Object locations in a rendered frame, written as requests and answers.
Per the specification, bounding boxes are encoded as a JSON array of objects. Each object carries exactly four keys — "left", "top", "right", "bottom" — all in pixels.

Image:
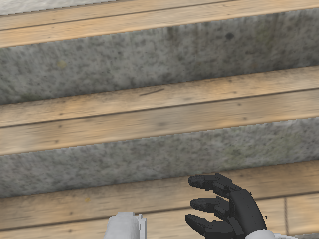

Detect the right robot forearm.
[{"left": 244, "top": 229, "right": 275, "bottom": 239}]

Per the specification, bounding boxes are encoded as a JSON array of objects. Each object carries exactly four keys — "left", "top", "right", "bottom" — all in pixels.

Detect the robot right hand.
[{"left": 184, "top": 172, "right": 267, "bottom": 239}]

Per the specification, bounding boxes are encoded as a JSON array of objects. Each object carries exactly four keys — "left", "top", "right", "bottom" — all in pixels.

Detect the left robot thigh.
[{"left": 103, "top": 212, "right": 147, "bottom": 239}]

